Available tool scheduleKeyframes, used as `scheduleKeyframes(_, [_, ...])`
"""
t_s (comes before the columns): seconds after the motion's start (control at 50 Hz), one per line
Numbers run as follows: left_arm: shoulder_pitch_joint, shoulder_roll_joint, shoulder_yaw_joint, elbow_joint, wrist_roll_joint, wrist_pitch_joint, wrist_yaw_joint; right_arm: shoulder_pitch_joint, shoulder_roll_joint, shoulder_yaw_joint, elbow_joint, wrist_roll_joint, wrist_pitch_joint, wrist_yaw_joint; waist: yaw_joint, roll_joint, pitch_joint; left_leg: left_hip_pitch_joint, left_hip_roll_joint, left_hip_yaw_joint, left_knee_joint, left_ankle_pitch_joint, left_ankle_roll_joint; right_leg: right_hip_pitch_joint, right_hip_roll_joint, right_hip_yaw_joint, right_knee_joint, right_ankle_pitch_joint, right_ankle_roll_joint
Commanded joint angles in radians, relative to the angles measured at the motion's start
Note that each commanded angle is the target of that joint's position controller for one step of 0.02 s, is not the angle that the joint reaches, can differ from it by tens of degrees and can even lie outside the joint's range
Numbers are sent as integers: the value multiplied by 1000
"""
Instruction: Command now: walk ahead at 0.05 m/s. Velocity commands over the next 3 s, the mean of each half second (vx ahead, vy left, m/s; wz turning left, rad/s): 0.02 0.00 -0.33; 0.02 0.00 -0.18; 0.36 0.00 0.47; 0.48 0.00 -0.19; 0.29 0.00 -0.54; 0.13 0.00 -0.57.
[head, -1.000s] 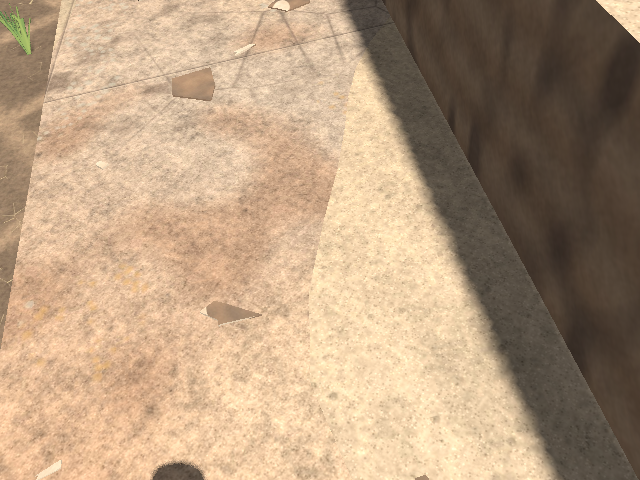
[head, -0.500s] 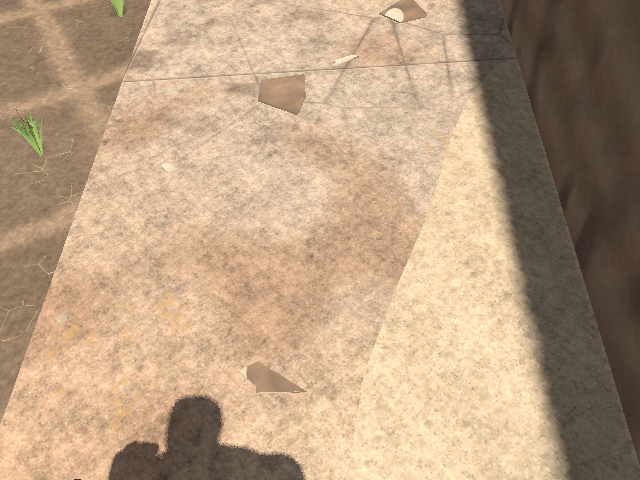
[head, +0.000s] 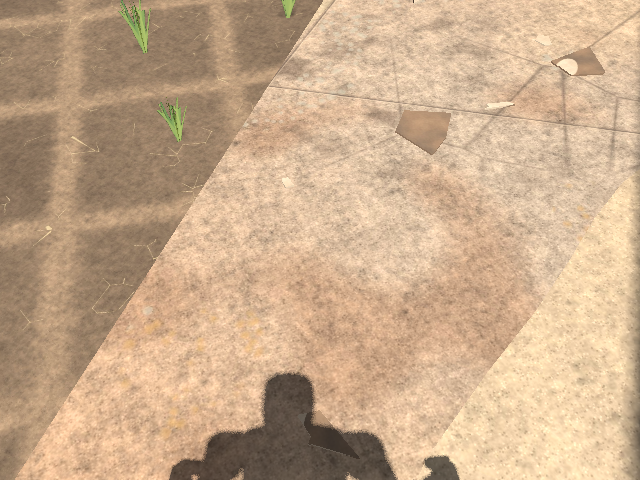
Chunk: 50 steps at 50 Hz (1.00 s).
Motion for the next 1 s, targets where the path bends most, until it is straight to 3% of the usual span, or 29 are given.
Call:
scheduleKeyframes(0.02, [-49,133,25,-44,-23,-13,-16,106,-54,-16,-12,-10,-8,10,-67,-145,-133,258,-33,43,-298,178,45,-3,-179,227,-128,-46,-156])
scheduleKeyframes(0.04, [-17,120,18,-30,-22,-19,-22,94,-91,-21,-25,-21,-10,7,-63,-116,-128,334,15,-13,-328,227,78,-66,-158,236,-121,-117,-97])
scheduleKeyframes(0.06, [-16,101,9,-37,-3,-27,-30,90,-168,-35,-49,-33,-9,-4,-49,2,-129,371,164,-153,-353,358,131,-124,-98,194,-20,-191,-34])
scheduleKeyframes(0.08, [12,94,15,-52,-10,-28,-26,50,-209,-52,-26,-30,-7,-3,3,224,-127,193,238,-199,-397,195,216,-56,-1,53,49,-259,17])
scheduleKeyframes(0.1, [-19,149,30,-38,-6,-23,-18,-18,-150,-40,-56,-29,-16,0,-23,192,-76,130,227,-192,-442,123,231,-26,7,47,138,-235,48])
scheduleKeyframes(0.12, [-24,158,42,-40,-16,-19,-13,-29,-155,-45,-53,-29,-24,-3,-27,209,-49,141,228,-188,-432,153,228,-71,25,29,216,-240,46])
scheduleKeyframes(0.16, [-4,159,54,-33,-16,0,-4,-18,-152,-51,-54,-17,-40,-11,-52,195,-46,203,296,-208,-411,401,271,-170,7,59,420,-381,58])
scheduleKeyframes(0.2, [26,132,58,-35,-29,16,-4,-13,-134,-48,-40,-8,-47,-17,-37,133,-69,262,323,-176,-379,623,296,-231,-14,89,564,-450,79])
scheduleKeyframes(0.26, [21,100,46,-52,-29,30,-14,-77,-142,-58,-39,4,-36,-18,-28,128,-102,280,284,-77,-348,646,261,-165,-42,50,454,-368,99])
scheduleKeyframes(0.3, [7,108,47,-72,-33,32,-33,-76,-160,-69,-31,6,-22,-18,-43,143,-127,294,283,-50,-324,645,250,-103,-36,19,350,-317,94])
scheduleKeyframes(0.34, [48,120,56,-69,-35,32,-47,-87,-171,-74,-21,21,-15,-19,-19,131,-139,282,275,-15,-267,598,219,-14,-11,-26,187,-197,67])
scheduleKeyframes(0.36, [84,128,63,-57,-28,30,-46,-86,-162,-73,-12,31,-18,-20,-1,107,-140,244,252,19,-209,526,181,61,17,-42,70,-86,41])
scheduleKeyframes(0.38, [95,175,80,-59,-15,26,-35,-22,-128,-68,13,24,-23,-16,-16,-24,-125,151,187,99,-60,354,107,150,-4,53,-28,141,4])
scheduleKeyframes(0.4, [112,331,116,-87,-11,24,-16,-15,-60,-45,-27,-35,-26,-13,-45,-371,-121,-158,43,177,251,-178,-16,301,-275,454,-51,617,-143])
scheduleKeyframes(0.42, [157,312,102,-106,31,4,-31,-139,-94,-49,-59,-27,-31,-20,46,-310,-197,-243,-36,5,437,-358,-14,274,-392,619,-103,638,-323])
scheduleKeyframes(0.44, [123,285,92,-112,37,-14,-37,-149,-125,-59,-52,-3,-29,-22,33,-179,-173,-271,-8,-44,512,-303,1,269,-361,546,-106,549,-317])
scheduleKeyframes(0.48, [41,236,80,-114,-9,-15,-17,-127,-132,-68,-14,1,-28,-31,-8,-82,-129,-296,28,-61,465,-139,10,259,-265,434,-94,364,-217])
scheduleKeyframes(0.5, [15,221,72,-119,-22,-9,-5,-117,-138,-72,-7,-2,-28,-35,-24,-92,-126,-269,28,-65,439,-79,4,236,-234,408,-101,343,-194])
scheduleKeyframes(0.56, [25,203,66,-136,-20,0,13,-83,-113,-70,13,5,-32,-27,-30,-115,-151,-225,-7,-60,382,18,-19,245,-191,383,-120,298,-183])
scheduleKeyframes(0.6, [31,221,74,-135,-28,5,20,-89,-100,-66,10,0,-34,-25,-29,-118,-145,-217,-22,-66,274,31,-33,253,-178,400,-127,217,-178])
scheduleKeyframes(0.66, [47,231,83,-139,-13,20,32,-110,-102,-63,5,-5,-46,-16,-16,-151,-127,-184,-35,-73,156,30,-50,218,-166,444,-142,38,-184])
scheduleKeyframes(0.74, [12,189,66,-139,5,19,22,-69,-89,-54,24,-4,-54,-4,-8,-162,-124,-52,-4,-39,48,45,-42,136,-164,419,-144,-70,-188])
scheduleKeyframes(0.82, [-30,117,26,-108,13,16,5,-22,-61,-37,48,-4,-74,19,-30,-144,-111,160,12,-5,-216,143,-9,62,-146,378,-116,-111,-158])
scheduleKeyframes(0.86, [34,117,21,-65,20,2,2,-18,-95,-35,50,-18,-85,25,-24,-74,-83,251,43,-61,-353,324,28,29,-98,342,-91,-149,-79])
scheduleKeyframes(0.88, [73,152,33,-69,37,-6,2,-30,-185,-51,29,-18,-86,21,25,30,-83,243,123,-148,-312,515,73,22,-30,277,-15,-207,-40])
scheduleKeyframes(0.9, [62,147,37,-81,31,-10,5,-52,-215,-61,36,-7,-82,24,45,119,-91,162,130,-181,-315,432,135,62,39,175,7,-173,-2])
scheduleKeyframes(0.92, [11,162,40,-85,30,-7,15,-44,-182,-56,33,-1,-82,26,10,125,-104,101,126,-224,-372,231,161,119,58,133,48,-197,23])
scheduleKeyframes(0.94, [-36,140,40,-100,19,-3,20,-28,-144,-44,42,4,-80,22,-4,142,-103,74,131,-263,-411,27,173,129,68,100,88,-253,24])
scheduleKeyframes(1.0, [-47,100,42,-115,-10,-15,12,42,-176,-51,51,13,-78,12,-23,212,2,31,170,-424,-513,-385,227,26,84,59,160,-340,8])
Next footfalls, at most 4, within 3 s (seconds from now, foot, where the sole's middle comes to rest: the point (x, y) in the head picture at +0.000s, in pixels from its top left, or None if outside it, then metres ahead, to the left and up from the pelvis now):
0.04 left None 0.06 0.13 -0.77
0.38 right None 0.04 -0.13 -0.77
0.86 left None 0.10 0.09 -0.77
1.52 left None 0.37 0.11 -0.77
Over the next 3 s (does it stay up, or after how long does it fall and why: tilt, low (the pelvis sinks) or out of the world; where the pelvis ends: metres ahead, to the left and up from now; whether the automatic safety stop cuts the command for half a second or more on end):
stays up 0.75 -0.05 0.00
